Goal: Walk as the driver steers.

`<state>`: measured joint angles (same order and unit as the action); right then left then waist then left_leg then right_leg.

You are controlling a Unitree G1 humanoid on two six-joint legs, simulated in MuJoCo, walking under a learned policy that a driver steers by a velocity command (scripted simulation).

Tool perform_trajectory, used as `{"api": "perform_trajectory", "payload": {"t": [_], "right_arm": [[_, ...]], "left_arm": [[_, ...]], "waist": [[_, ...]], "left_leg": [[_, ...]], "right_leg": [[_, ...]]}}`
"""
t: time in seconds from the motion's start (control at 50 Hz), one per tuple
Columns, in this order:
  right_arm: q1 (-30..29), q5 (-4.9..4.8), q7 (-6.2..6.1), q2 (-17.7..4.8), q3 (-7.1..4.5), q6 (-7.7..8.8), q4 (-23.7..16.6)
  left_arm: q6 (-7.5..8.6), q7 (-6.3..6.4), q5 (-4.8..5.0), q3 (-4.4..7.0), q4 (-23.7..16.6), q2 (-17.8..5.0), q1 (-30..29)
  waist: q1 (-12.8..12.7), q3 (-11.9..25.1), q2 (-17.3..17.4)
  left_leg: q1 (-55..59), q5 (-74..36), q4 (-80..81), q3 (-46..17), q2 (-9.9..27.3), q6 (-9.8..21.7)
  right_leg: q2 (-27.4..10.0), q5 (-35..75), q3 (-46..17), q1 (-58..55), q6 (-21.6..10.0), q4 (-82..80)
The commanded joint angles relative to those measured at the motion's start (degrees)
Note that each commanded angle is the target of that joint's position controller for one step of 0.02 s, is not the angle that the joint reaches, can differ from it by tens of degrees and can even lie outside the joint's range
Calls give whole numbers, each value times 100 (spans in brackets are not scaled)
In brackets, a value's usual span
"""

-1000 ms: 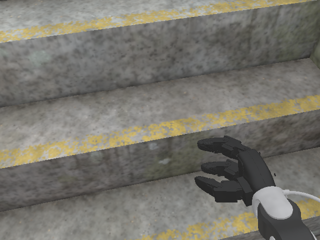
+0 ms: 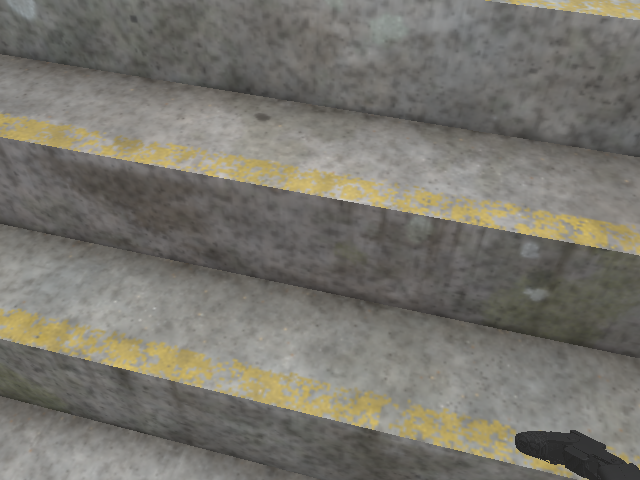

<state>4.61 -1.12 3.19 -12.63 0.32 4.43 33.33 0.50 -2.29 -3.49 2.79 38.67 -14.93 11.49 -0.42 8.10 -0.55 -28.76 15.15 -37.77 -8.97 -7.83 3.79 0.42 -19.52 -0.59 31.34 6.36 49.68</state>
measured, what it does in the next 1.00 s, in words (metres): climbs, turning right: right foot, then left foot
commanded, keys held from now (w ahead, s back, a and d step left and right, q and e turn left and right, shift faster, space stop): w+e+shift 0.74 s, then w+q+shift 0.26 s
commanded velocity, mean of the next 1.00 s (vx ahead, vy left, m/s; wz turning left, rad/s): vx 0.76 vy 0.00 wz -0.53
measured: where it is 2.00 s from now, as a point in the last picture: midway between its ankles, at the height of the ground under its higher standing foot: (485, 413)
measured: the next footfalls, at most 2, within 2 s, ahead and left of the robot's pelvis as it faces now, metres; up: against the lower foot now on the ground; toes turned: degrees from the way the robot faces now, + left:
right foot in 0.04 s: +0.05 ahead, -0.11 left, +0.00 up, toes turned +10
left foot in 0.44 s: +0.09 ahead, +0.16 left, +0.00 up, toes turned -7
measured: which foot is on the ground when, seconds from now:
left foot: down 0.00-0.08, up 0.10-0.42, down 0.44-0.66, up 0.68-1.00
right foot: up 0.00-0.02, down 0.04-0.42, up 0.44-0.70, down 0.72-1.00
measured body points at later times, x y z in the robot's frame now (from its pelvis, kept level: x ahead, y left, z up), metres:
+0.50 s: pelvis +0.12 +0.03 -0.01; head +0.17 +0.03 +0.44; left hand +0.24 +0.29 -0.14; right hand +0.27 -0.24 -0.09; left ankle +0.05 +0.16 -0.73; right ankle +0.03 -0.07 -0.59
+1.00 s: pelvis +0.30 +0.00 +0.13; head +0.36 -0.03 +0.57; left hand +0.37 +0.31 +0.01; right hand +0.57 -0.31 +0.19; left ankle +0.33 +0.09 -0.41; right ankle +0.15 +0.01 -0.63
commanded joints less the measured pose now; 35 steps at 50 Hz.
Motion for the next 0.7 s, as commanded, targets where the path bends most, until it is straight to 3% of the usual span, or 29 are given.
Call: {"api": "perform_trajectory", "payload": {"t": [0.02,0.04,0.06,0.08,0.1,0.12,0.16,0.18,0.22,0.24,0.26,0.32,0.36,0.38,0.4,0.42,0.44,0.46,0.48,0.5,0.54,0.56,0.58,0.6,0.62,0.64,0.66,0.68,0.7], "right_arm": [[1311,191,-374,-172,-174,-254,372],[1210,280,-509,-378,-250,-277,320],[491,360,12,-232,-63,-209,238],[96,542,130,-291,1,-261,145],[-232,581,118,-211,28,-249,124],[-621,414,44,-213,28,-166,85],[-1508,447,-177,-12,158,-188,-91],[-1689,486,-221,139,223,-203,-71],[-1415,519,-182,166,238,-220,133],[-1299,518,-229,226,188,39,-330],[-1494,448,-206,-4,145,162,-335],[-1669,178,-137,92,201,108,-642],[-436,-55,-311,-23,62,96,-382],[616,-234,-481,-152,-94,75,-187],[1568,-210,-665,-412,-264,113,4],[2238,-91,-793,-691,-369,170,326],[2356,37,-859,-783,-393,148,663],[1956,296,-785,-633,-293,118,788],[1520,707,-764,-684,-313,106,733],[1299,790,-766,-607,-375,212,652],[935,638,-553,-22,-233,507,1076],[648,630,-460,-186,-223,687,1202],[428,505,-470,-688,-357,810,1235],[1074,436,-524,-171,-253,764,1626],[1839,495,-590,-457,-298,619,1793],[855,412,-657,-1070,-427,478,1425],[-431,178,-703,-1289,-505,412,881],[-917,72,-553,-1518,-587,256,450],[-219,-163,-581,-1446,-739,39,444]], "left_arm": [[33,217,633,-314,-82,986,-125],[29,434,530,-216,60,405,401],[286,-55,150,62,-91,-840,-426],[371,-72,104,149,-358,-843,-745],[348,-45,55,129,-216,-690,-344],[314,59,49,177,-19,-658,130],[364,266,-77,166,387,-504,1445],[354,229,-141,131,550,-399,1905],[339,92,-122,8,875,-36,2145],[455,365,415,191,853,-206,1865],[545,480,448,219,878,-283,2078],[496,592,123,329,893,-236,1619],[586,625,72,442,504,-468,182],[612,581,47,482,424,-560,-217],[711,449,179,497,314,-580,-531],[875,317,233,475,159,-357,-794],[936,277,178,388,91,103,-1014],[913,324,268,201,-41,672,-1023],[821,399,424,263,-306,368,-244],[551,532,319,215,-457,196,-192],[270,653,175,-16,-865,430,-1286],[127,678,85,-28,-1407,202,-1812],[3,591,-34,37,-1750,-104,-2306],[-104,516,-93,64,-1475,-199,-2694],[-83,487,-128,85,-1307,-219,-2079],[-79,339,39,84,-1259,-207,-878],[-49,211,141,120,-1061,-403,55],[192,122,214,302,-604,-933,716],[221,41,290,406,-331,-817,812]], "waist": [[368,207,1564],[191,238,1529],[667,-1083,-714],[281,-848,-388],[39,-615,-358],[-291,-527,-276],[-1071,-141,-249],[-1190,67,-446],[-924,97,-399],[-557,-758,-481],[-675,-758,-303],[-518,-816,-804],[299,-383,-1175],[957,-78,-841],[1570,334,166],[1741,608,1021],[1528,-6,870],[940,-393,717],[223,584,1606],[75,928,1578],[-114,-539,892],[-533,-1283,1014],[-611,-1713,1014],[-248,-1679,162],[-342,-701,-6],[-1301,350,79],[-1885,1085,94],[-1999,1283,-123],[-1460,1407,-70]], "left_leg": [[1935,204,1518,-810,1435,630],[1571,673,1058,-859,1290,452],[255,2052,459,-881,1139,574],[244,1521,-53,-98,833,193],[1,874,-617,503,578,-133],[-887,479,-851,603,524,-193],[-2856,416,-2275,167,446,-217],[-3319,419,-3371,129,398,-159],[-3448,338,-5269,344,399,143],[-3349,964,-4313,675,556,-214],[-3193,1552,-3839,762,561,-337],[-1803,2186,-2449,1070,395,-310],[953,1427,-1147,959,654,6],[2749,690,-101,988,842,64],[4089,-176,866,917,1008,-17],[5130,-772,1662,983,1283,-86],[5420,-1334,1945,802,1717,-260],[5262,-4256,1228,641,2101,-494],[6096,-7257,348,-178,3253,155],[5678,-5008,771,-590,3831,776],[4354,-3660,1857,506,3295,497],[3287,-4531,2541,1068,3109,257],[2175,-4282,3303,1040,3252,298],[3281,-7532,2642,1764,2433,-103],[4800,-10345,1424,1828,2227,-383],[4325,-10332,740,2165,2128,-580],[3465,-10589,-82,2181,2059,-474],[3652,-11741,-1552,2478,1297,-720],[2736,-7701,-3918,1815,1193,-473]], "right_leg": [[264,-249,687,-966,-824,-2521],[-28,-28,17,-1597,-1053,-2522],[-213,-1926,-1038,-261,-1444,-2806],[-746,-2713,-2422,21,-2210,-3521],[-1165,-2770,-3360,-303,-2711,-3976],[-1425,-2607,-4010,-1227,-2973,-4028],[-1371,-2054,-4606,-2948,-2897,-3660],[-1257,-1657,-4383,-3332,-2816,-3389],[-710,-780,-3447,-2696,-2507,-2967],[-335,-924,-3359,-2891,-2547,-3141],[-383,-967,-3551,-2779,-2674,-3353],[-184,-504,-3322,-1629,-2765,-3600],[-106,1183,-2944,-31,-2588,-3496],[48,2184,-2786,849,-2467,-2780],[533,3374,-2160,1174,-2149,-1196],[903,2455,-1387,1662,-1735,810],[878,237,-1032,2970,-1563,2721],[813,203,-899,3997,-1559,4781],[566,-420,-407,4762,-1190,6439],[192,-907,-316,5141,-1117,8250],[106,-1533,-559,5720,-1226,9099],[-39,-2045,-403,5072,-1251,8377],[-182,-1669,-353,4567,-1220,8076],[236,-1892,319,4731,-1390,7584],[619,-2111,733,4247,-1485,6205],[441,-1272,542,2103,-1598,3998],[190,1006,412,-206,-1586,1226],[790,2054,1077,-1239,-1296,-1357],[97,3588,14,-2580,-1719,-4217]]}}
